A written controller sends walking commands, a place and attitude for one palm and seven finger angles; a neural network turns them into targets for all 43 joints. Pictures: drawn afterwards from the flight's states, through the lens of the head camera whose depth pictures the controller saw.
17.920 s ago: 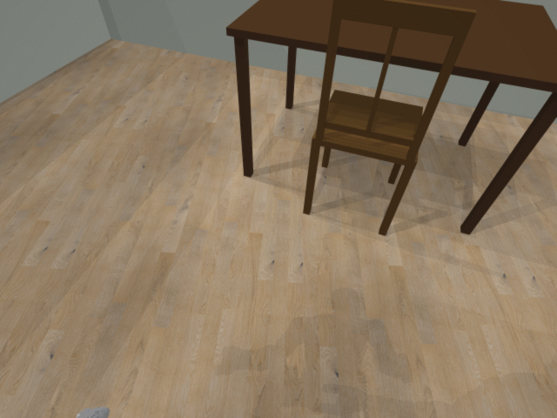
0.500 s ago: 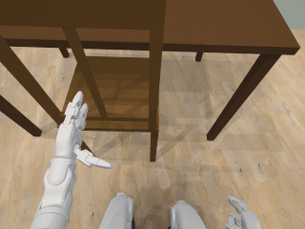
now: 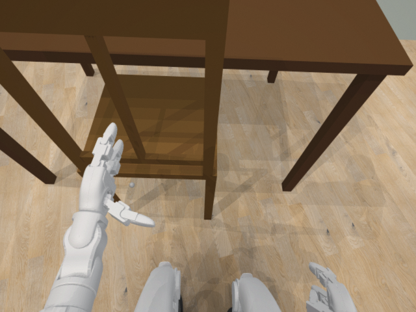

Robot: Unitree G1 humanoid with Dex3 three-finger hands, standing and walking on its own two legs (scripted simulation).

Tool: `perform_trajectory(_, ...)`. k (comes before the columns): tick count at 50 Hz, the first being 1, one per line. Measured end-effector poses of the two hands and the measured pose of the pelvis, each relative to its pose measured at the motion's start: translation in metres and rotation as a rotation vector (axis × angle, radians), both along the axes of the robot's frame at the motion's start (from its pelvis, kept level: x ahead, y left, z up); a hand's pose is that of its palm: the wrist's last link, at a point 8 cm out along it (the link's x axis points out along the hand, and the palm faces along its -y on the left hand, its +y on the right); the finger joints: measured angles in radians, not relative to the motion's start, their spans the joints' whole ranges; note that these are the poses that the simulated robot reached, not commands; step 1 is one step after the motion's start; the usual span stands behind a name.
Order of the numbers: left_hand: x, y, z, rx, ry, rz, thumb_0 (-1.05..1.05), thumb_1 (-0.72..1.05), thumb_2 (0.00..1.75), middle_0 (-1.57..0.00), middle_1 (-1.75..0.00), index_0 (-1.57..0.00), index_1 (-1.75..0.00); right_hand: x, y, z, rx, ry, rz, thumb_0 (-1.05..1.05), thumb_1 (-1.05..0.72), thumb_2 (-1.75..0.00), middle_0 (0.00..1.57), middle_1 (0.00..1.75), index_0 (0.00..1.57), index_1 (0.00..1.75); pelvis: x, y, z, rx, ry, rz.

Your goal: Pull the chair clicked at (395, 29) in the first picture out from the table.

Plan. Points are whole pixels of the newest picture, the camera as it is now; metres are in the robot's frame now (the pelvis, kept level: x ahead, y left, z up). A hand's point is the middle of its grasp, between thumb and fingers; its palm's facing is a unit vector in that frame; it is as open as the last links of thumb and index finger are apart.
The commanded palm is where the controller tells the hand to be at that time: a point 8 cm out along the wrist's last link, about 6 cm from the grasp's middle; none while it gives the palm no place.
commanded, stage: push the fingers through the gap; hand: left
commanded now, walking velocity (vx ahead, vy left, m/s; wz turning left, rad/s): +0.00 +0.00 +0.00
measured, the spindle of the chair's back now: (124, 112) +0.48 +0.18 +0.06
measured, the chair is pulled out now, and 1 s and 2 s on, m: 0.00 0.00 0.00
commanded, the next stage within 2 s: hook a spindle and tug to test in 1.54 s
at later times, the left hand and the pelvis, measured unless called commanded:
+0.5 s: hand (131, 163) +0.38 +0.16 +0.03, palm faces -0.02 -1.00 -0.04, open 17.0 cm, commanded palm +0.37 +0.20 +0.03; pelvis +0.00 +0.01 +0.00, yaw +0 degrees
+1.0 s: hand (138, 140) +0.44 +0.15 +0.03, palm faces -0.01 -1.00 -0.04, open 17.0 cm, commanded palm +0.42 +0.20 +0.03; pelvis -0.01 +0.01 -0.01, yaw -1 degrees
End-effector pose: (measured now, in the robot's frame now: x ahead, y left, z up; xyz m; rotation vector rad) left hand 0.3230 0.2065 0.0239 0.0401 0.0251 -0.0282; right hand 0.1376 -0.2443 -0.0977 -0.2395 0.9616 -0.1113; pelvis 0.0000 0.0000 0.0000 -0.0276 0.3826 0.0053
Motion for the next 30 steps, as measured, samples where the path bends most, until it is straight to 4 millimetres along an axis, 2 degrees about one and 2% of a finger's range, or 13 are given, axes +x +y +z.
perform_trajectory(6, 0.007, 0.007, 0.003, 0.006, -0.023, 0.009, -0.01, -0.5, 0.3, -0.06, -0.08, -0.06, -0.08, -0.006, -0.002, -0.003, -0.009, 0.018, -0.004, 0.01, -0.91, -0.89, 0.2, 0.3, 0.2, 0.3, 0.0, 0.001, -0.001, -0.005, 0.004, 0.004)
perform_trajectory(14, 0.022, 0.0, 0.002, -0.006, -0.017, -0.015, -0.01, -0.51, 0.3, -0.06, -0.08, -0.06, -0.08, -0.015, -0.004, -0.005, -0.017, 0.046, -0.021, 0.01, -0.91, -0.89, 0.2, 0.3, 0.2, 0.3, -0.001, 0.003, -0.001, -0.006, 0.008, 0.002)
perform_trajectory(21, 0.033, 0.008, 0.002, 0.0, -0.027, 0.015, -0.01, -0.5, 0.3, -0.06, -0.08, -0.06, -0.08, -0.026, -0.004, -0.005, -0.023, 0.067, -0.031, 0.01, -0.91, -0.89, 0.2, 0.3, 0.2, 0.3, -0.003, 0.004, -0.002, -0.008, 0.012, 0.0)
perform_trajectory(30, 0.053, 0.001, 0.004, -0.007, -0.023, -0.004, -0.01, -0.51, 0.3, -0.06, -0.08, -0.06, -0.08, -0.042, -0.003, -0.009, -0.022, 0.112, -0.047, 0.01, -0.91, -0.89, 0.2, 0.3, 0.2, 0.3, -0.005, 0.007, -0.003, -0.011, 0.02, -0.001)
